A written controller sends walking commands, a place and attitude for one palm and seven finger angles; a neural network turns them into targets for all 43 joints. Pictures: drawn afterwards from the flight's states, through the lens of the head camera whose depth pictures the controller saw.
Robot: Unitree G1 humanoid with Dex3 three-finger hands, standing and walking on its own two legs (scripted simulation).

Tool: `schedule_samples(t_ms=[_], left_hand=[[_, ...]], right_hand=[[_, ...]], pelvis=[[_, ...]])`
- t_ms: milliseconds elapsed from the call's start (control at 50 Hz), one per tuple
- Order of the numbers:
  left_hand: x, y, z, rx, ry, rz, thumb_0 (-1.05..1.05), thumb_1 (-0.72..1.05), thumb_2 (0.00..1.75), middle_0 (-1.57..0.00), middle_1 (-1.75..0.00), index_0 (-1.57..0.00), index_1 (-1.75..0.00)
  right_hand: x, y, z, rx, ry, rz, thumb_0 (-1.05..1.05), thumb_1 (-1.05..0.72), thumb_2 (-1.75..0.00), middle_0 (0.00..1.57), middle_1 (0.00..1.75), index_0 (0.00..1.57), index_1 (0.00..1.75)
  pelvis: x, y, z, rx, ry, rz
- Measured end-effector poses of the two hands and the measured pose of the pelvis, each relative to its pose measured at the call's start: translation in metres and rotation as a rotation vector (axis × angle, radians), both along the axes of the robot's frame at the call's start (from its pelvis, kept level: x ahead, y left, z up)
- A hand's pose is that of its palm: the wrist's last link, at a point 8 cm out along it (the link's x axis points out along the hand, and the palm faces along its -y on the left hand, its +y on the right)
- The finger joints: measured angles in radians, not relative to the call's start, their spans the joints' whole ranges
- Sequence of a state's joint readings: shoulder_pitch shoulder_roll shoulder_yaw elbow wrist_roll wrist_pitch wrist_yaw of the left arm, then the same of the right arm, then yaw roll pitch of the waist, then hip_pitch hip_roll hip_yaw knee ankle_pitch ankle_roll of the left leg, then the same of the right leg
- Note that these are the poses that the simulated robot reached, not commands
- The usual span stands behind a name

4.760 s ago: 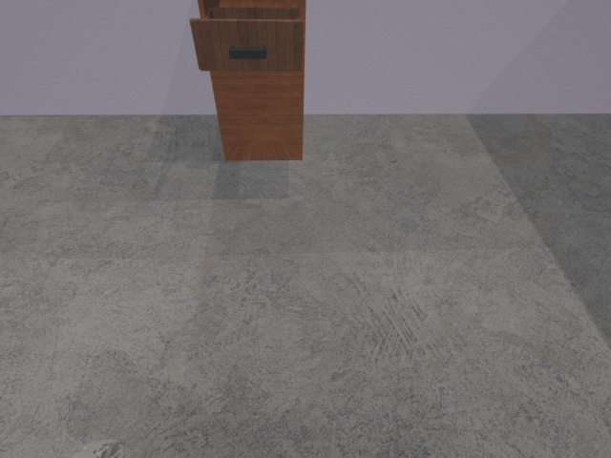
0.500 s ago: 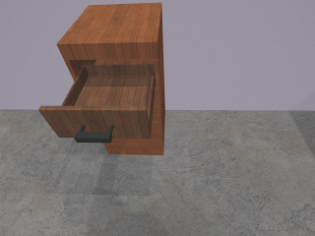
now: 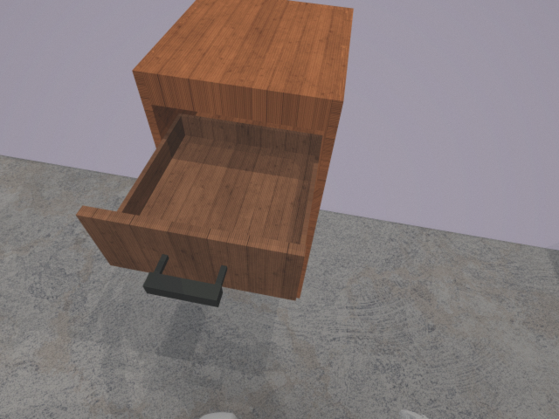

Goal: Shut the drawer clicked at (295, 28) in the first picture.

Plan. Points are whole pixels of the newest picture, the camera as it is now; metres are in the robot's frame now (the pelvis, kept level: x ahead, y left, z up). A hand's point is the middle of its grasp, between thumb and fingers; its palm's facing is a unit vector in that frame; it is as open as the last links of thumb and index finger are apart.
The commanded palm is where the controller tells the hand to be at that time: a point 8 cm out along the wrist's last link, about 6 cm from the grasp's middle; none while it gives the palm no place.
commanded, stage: come to a stop and stand still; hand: left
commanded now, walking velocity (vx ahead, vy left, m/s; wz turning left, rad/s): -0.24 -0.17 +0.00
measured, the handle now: (188, 277) +0.32 +0.19 -0.04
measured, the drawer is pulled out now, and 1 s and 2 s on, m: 0.30 0.30 0.30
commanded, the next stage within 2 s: look again from close up in 0.88 s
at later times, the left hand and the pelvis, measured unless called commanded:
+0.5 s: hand out of the picture +0.06 +0.13 -0.15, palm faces -0.01 -0.96 -0.27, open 7.4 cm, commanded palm none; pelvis +0.00 -0.06 +0.01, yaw -1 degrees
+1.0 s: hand out of the picture -0.02 +0.09 -0.16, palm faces +0.05 -0.98 -0.19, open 7.3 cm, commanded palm none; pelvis -0.01 -0.08 +0.02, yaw +0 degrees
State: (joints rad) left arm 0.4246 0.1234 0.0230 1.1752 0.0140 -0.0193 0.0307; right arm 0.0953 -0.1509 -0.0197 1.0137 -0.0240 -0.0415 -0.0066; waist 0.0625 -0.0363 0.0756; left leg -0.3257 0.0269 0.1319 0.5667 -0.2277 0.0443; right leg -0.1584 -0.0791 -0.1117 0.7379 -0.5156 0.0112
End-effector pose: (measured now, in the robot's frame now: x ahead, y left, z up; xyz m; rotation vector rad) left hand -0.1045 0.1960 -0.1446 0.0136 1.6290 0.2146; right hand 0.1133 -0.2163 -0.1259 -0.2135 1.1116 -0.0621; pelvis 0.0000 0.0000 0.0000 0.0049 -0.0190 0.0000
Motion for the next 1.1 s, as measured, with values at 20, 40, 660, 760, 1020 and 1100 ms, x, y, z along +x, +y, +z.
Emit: schedule_samples(t_ms=[20, 40, 660, 760, 1020, 1100], left_hand=[[0.007, 0.004, -0.001, 0.005, 0.0, -0.006, 0.01, 0.91, 0.9, -0.2, -0.3, -0.2, -0.3], [0.016, 0.008, -0.001, 0.01, -0.006, -0.013, 0.01, 0.91, 0.9, -0.2, -0.3, -0.2, -0.3], [0.156, -0.043, 0.02, 0.111, -0.334, -0.167, 0.01, 0.93, 0.9, -0.2, -0.3, -0.2, -0.3], [0.14, -0.047, 0.019, 0.103, -0.31, -0.142, 0.0, 0.95, 0.9, -0.2, -0.3, -0.2, -0.3], [0.079, -0.06, 0.016, 0.065, -0.188, -0.115, 0.01, 0.92, 0.9, -0.2, -0.3, -0.2, -0.3], [0.068, -0.055, 0.013, 0.05, -0.188, -0.131, 0.01, 0.91, 0.9, -0.2, -0.3, -0.2, -0.3]], right_hand=[[0.002, 0.004, 0.001, -0.001, 0.003, -0.003, 0.01, -0.91, -0.9, 0.2, 0.3, 0.2, 0.3], [0.002, 0.009, 0.002, -0.001, 0.011, -0.009, 0.01, -0.91, -0.9, 0.2, 0.3, 0.2, 0.3], [-0.143, -0.078, -0.019, 0.029, 0.349, -0.197, 0.01, -0.91, -0.9, 0.2, 0.3, 0.2, 0.3], [-0.157, -0.073, -0.013, 0.039, 0.383, -0.178, 0.01, -0.91, -0.9, 0.2, 0.3, 0.2, 0.3], [-0.15, -0.067, -0.01, 0.046, 0.346, -0.159, 0.01, -0.91, -0.9, 0.2, 0.3, 0.2, 0.3], [-0.136, -0.062, -0.013, 0.04, 0.263, -0.167, 0.01, -0.91, -0.9, 0.2, 0.3, 0.2, 0.3]], pelvis=[[0.003, 0.002, 0.001, 0.003, -0.004, -0.005], [0.005, 0.003, 0.003, 0.004, -0.006, -0.008], [0.002, -0.075, 0.01, -0.004, 0.003, -0.001], [-0.003, -0.082, 0.014, 0.003, -0.006, -0.004], [-0.009, -0.077, 0.015, -0.008, 0.007, -0.01], [-0.012, -0.063, 0.011, -0.022, 0.007, -0.008]])
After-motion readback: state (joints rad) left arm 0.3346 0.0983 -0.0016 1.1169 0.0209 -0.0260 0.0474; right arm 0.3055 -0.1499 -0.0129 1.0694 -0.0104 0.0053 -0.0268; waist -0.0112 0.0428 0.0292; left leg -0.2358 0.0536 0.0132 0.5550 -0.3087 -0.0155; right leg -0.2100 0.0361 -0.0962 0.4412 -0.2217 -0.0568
